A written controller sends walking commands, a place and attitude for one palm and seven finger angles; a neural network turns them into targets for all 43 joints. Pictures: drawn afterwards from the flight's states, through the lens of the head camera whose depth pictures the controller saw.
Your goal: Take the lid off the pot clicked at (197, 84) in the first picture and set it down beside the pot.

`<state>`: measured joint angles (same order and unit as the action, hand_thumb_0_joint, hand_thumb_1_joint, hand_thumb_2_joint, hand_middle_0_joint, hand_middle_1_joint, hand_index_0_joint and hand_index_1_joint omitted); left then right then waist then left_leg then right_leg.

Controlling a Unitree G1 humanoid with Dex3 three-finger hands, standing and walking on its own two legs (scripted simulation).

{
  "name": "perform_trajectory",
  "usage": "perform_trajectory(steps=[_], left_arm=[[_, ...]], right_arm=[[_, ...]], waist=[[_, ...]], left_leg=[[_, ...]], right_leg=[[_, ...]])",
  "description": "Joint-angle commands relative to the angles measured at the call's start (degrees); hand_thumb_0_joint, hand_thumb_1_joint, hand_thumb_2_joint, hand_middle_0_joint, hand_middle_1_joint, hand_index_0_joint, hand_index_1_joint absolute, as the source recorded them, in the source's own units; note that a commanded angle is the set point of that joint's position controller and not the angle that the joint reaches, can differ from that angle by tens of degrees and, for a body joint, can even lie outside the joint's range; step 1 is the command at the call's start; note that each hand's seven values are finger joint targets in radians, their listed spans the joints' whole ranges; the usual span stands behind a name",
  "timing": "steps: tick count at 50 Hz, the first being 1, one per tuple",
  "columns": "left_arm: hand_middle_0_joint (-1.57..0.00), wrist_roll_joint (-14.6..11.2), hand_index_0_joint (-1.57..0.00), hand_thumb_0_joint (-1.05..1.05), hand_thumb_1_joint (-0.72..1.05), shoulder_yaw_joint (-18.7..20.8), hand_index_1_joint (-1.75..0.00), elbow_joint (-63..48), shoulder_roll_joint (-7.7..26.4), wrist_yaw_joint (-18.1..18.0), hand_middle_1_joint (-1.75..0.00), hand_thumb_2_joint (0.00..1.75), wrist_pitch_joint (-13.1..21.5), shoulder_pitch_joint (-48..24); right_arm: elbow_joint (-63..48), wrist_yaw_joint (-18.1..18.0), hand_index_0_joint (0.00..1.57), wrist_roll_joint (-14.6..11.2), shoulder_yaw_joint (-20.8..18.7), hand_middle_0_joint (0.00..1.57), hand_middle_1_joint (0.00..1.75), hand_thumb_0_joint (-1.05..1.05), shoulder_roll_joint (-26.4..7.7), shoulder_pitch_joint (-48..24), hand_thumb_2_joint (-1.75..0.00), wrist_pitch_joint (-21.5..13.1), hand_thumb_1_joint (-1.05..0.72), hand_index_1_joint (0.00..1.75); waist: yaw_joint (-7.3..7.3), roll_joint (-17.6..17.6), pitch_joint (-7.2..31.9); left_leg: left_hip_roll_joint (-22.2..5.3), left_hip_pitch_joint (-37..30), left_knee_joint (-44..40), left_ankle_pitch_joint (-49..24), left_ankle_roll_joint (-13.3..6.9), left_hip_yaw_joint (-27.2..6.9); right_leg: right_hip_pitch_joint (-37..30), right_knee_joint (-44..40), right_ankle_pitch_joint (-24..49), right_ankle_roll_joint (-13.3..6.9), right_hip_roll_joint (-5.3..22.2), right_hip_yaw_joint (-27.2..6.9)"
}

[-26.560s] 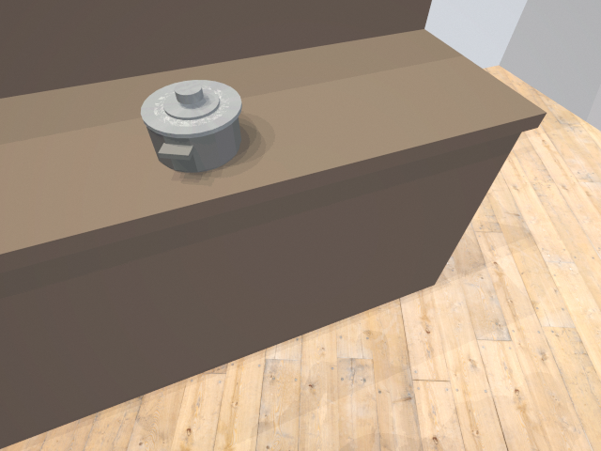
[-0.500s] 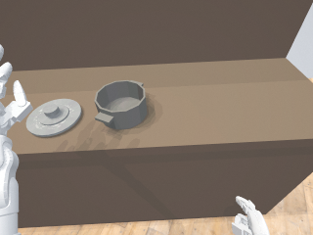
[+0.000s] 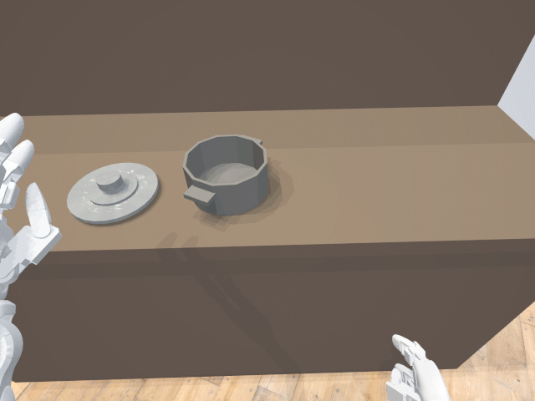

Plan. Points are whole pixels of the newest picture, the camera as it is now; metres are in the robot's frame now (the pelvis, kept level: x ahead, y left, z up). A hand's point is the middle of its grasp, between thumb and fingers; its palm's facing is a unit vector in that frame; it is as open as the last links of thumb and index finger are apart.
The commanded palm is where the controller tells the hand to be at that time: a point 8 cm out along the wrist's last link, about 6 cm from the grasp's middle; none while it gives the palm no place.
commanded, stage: draw the hand back to the body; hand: left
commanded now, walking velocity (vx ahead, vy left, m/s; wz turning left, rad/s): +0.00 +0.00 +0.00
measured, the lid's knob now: (109, 180) +0.47 +0.39 +0.06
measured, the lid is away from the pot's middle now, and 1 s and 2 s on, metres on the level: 0.24 0.24 0.24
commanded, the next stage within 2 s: step back with the hand held close in 0.26 s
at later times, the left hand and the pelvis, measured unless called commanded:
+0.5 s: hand (22, 267) +0.16 +0.25 +0.23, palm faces +0.45 -0.81 -0.39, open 7.4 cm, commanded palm +0.11 +0.29 +0.24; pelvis -0.02 +0.01 +0.00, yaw +0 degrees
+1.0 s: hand out of the picture +0.11 +0.29 +0.22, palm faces +0.42 -0.77 -0.48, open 7.4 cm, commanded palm +0.05 +0.34 +0.24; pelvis -0.08 +0.06 -0.01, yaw +0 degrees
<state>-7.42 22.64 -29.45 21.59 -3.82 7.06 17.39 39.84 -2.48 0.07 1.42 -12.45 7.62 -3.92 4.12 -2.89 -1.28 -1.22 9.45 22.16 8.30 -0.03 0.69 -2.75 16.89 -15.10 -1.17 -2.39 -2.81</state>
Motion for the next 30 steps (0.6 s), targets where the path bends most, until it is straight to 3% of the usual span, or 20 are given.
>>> perform_trajectory(steps=[1, 4, 10, 12, 14, 18, 19, 20, 21, 22, 24, 27, 30], left_arm=[[-0.20, -0.4, -0.20, 0.00, 0.90, 6.3, -0.30, -13.5, 11.0, -0.5, -0.30, 0.90, 4.1, -3.9], [-0.20, -0.1, -0.20, 0.00, 0.90, 5.5, -0.30, -17.8, 10.4, -0.3, -0.30, 0.90, 4.8, 0.0], [-0.20, -0.1, -0.20, 0.00, 0.90, 6.1, -0.30, -14.8, 10.2, -0.9, -0.30, 0.90, 4.7, -0.1], [-0.20, 0.1, -0.20, 0.00, 0.90, 4.3, -0.30, -15.8, 8.8, -0.5, -0.30, 0.90, 4.8, -1.3], [-0.20, 0.1, -0.20, 0.00, 0.90, 5.3, -0.30, -15.7, 9.7, -0.8, -0.30, 0.90, 5.0, 0.5], [-0.20, 0.6, -0.20, 0.00, 0.90, 5.4, -0.30, -17.6, 10.4, -1.1, -0.30, 0.90, 5.3, -0.3], [-0.20, 1.1, -0.20, 0.00, 0.90, 12.3, -0.30, -22.8, 18.6, -2.0, -0.30, 0.90, 7.3, -5.3], [-0.20, 0.8, -0.20, 0.00, 0.90, 7.7, -0.30, -16.7, 12.0, -1.7, -0.30, 0.90, 7.3, 1.3], [-0.20, 1.5, -0.20, 0.00, 0.90, 6.4, -0.30, -15.5, 10.9, -1.5, -0.30, 0.90, 6.9, 3.5], [-0.20, 0.7, -0.20, 0.00, 0.90, 6.7, -0.30, -16.4, 11.7, -1.7, -0.30, 0.90, 7.3, 3.5], [-0.20, 1.7, -0.20, 0.00, 0.90, 6.4, -0.30, -16.5, 11.4, -1.8, -0.30, 0.90, 7.1, 4.9], [-0.20, 1.3, -0.20, 0.00, 0.90, 8.3, -0.30, -17.9, 13.3, -2.6, -0.30, 0.90, 6.9, 7.3], [-0.20, 1.8, -0.20, 0.00, 0.90, 10.0, -0.30, -20.9, 14.5, -3.1, -0.30, 0.90, 6.8, 10.2]], right_arm=[[-9.7, -0.5, 0.20, 0.0, -2.4, 0.20, 0.30, 0.00, -6.0, -9.2, -0.90, -3.5, -0.90, 0.30], [-10.0, -0.3, 0.20, 0.2, -2.4, 0.20, 0.30, 0.00, -5.8, -9.1, -0.90, -4.1, -0.90, 0.30], [-9.3, -1.0, 0.20, 0.2, -2.3, 0.20, 0.30, 0.00, -5.7, -8.9, -0.90, -4.3, -0.90, 0.30], [-9.5, -0.8, 0.20, 0.1, -2.3, 0.20, 0.30, 0.00, -5.8, -9.2, -0.90, -4.4, -0.90, 0.30], [-9.5, -0.9, 0.20, 0.4, -2.4, 0.20, 0.30, 0.00, -5.7, -9.0, -0.90, -4.5, -0.90, 0.30], [-9.2, -0.6, 0.20, 0.5, -2.3, 0.20, 0.30, 0.00, -5.8, -9.1, -0.90, -5.1, -0.90, 0.30], [-12.6, -0.9, 0.20, -0.6, -2.8, 0.20, 0.30, 0.00, -8.0, -8.2, -0.90, -3.2, -0.90, 0.30], [-12.0, -1.2, 0.20, -0.2, -2.6, 0.20, 0.30, 0.00, -6.5, -7.4, -0.90, -2.0, -0.90, 0.30], [-12.4, -0.9, 0.20, -0.5, -3.1, 0.20, 0.30, 0.00, -6.6, -6.5, -0.90, -1.2, -0.90, 0.30], [-12.6, -0.7, 0.20, -0.7, -3.4, 0.20, 0.30, 0.00, -6.5, -5.7, -0.90, -0.7, -0.90, 0.30], [-13.6, -1.1, 0.20, -0.7, -4.0, 0.20, 0.30, 0.00, -6.8, -5.2, -0.90, 0.4, -0.90, 0.30], [-15.1, -1.6, 0.20, -1.0, -4.6, 0.20, 0.30, 0.00, -7.4, -4.5, -0.90, 1.0, -0.90, 0.30], [-16.7, -1.7, 0.20, -1.1, -4.9, 0.20, 0.30, 0.00, -7.6, -4.3, -0.90, 2.1, -0.90, 0.30]], waist=[[-0.04, -0.4, 4.7], [0.06, -2.2, 5.7], [-0.18, -0.9, 1.7], [-0.55, -0.7, 1.6], [0.01, -0.1, 2.5], [0.07, -2.7, 3.2], [-1.62, -2.6, -0.4], [-2.52, 1.5, 0.1], [-2.91, 3.0, 0.9], [-2.87, 3.7, 2.0], [-3.58, 4.3, 3.7], [-3.15, 1.1, 5.7], [-2.80, 0.7, 8.3]], left_leg=[[-0.3, -12.9, -1.4, -5.1, -2.4, 1.6], [-0.4, -13.5, -1.1, -5.4, -2.2, 1.5], [-0.5, -11.9, -2.0, -1.1, -2.0, 1.0], [-0.4, -12.6, -2.1, 0.0, -2.1, 0.8], [-0.5, -12.5, -2.3, 0.2, -2.2, 0.5], [-0.4, -12.4, -2.0, -0.9, -1.9, 0.5], [-1.1, -8.3, 2.4, 2.6, -2.9, -1.8], [-0.9, -6.4, 5.1, 2.6, -2.9, -3.1], [-1.3, -6.5, 6.9, 2.5, -2.7, -3.0], [-1.3, -6.4, 7.5, 0.9, -2.4, -3.2], [-2.5, -6.1, 7.2, -2.5, -2.4, -2.9], [-3.6, -6.1, 5.4, -10.9, -2.7, -3.6], [-5.4, -4.8, 4.1, -16.8, -3.0, -4.7]], right_leg=[[13.0, -5.1, 10.8, 0.1, 0.1, 4.0], [12.5, -5.0, 10.9, -0.2, 0.2, 4.0], [14.3, -6.3, 5.9, -0.1, 0.2, 3.8], [14.7, -6.6, 4.5, -0.1, 0.0, 3.8], [13.9, -6.5, 4.2, -0.1, 0.3, 3.6], [13.4, -6.2, 5.4, -0.4, 0.3, 3.5], [20.4, -7.3, 8.4, -0.1, 3.9, -4.7], [20.6, -6.5, 9.8, -0.8, 6.3, -4.9], [22.3, -6.1, 10.5, -1.2, 7.8, -6.7], [22.5, -4.9, 13.3, -1.7, 9.0, -6.5], [21.9, -2.2, 15.1, -1.2, 8.5, -5.3], [20.9, 1.7, 17.1, -0.3, 6.7, -2.9], [18.5, 4.6, 15.8, 0.8, 4.2, -0.4]])
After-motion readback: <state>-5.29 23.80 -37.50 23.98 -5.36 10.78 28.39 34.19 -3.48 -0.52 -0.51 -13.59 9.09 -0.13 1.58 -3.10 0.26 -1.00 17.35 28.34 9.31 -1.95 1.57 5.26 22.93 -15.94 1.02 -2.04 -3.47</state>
